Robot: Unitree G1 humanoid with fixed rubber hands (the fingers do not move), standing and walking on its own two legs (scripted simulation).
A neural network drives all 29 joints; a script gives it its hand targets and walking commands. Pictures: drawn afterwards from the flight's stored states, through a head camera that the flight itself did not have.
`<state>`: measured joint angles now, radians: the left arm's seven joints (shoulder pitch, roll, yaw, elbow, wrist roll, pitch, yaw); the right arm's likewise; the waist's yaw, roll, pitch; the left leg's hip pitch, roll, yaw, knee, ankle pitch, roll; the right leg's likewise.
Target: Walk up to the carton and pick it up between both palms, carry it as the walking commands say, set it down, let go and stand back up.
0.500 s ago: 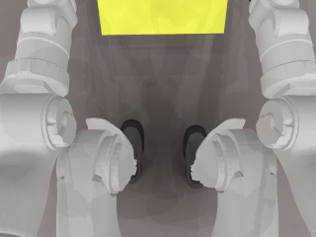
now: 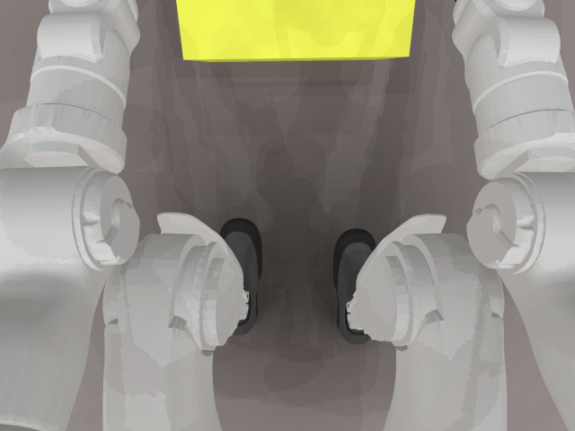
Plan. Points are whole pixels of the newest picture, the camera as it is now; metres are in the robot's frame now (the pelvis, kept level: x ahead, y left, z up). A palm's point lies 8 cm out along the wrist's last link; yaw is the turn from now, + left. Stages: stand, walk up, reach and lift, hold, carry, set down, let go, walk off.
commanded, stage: set down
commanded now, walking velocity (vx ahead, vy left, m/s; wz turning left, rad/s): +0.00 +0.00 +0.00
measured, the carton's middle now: out of the picture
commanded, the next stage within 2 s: none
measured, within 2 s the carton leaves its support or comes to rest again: rests again in 0.18 s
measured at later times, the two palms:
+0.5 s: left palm (96, 0) +0.52 +0.21 -0.18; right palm out of the picture +0.53 -0.17 -0.18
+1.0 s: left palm out of the picture +0.54 +0.22 -0.10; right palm out of the picture +0.56 -0.18 -0.09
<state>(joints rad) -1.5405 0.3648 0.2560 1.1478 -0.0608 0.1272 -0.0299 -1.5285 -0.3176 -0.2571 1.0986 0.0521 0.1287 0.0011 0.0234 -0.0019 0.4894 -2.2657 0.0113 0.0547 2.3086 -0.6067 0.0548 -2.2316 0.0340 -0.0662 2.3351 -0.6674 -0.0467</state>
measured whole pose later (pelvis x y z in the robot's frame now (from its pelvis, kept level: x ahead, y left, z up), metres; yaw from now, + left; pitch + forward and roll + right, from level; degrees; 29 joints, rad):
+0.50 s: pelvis -0.02 +0.00 +0.00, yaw +0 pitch +30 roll +0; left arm -1.56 0.43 0.07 1.31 -0.26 0.04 0.07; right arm -1.58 -0.39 -0.06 1.30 0.26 0.06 -0.09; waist 0.02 -0.01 0.52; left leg -2.25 0.01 0.06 2.28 -0.55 0.05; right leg -2.22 0.03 -0.06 2.31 -0.61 -0.04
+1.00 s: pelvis -0.01 +0.00 +0.03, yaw +0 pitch +34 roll +0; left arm -1.47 0.45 0.12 1.09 -0.21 0.12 0.08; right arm -1.49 -0.41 -0.10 1.09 0.22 0.14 -0.11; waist 0.01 -0.02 0.36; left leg -2.23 0.00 0.04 2.19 -0.55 0.04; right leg -2.20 0.03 -0.07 2.22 -0.61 -0.05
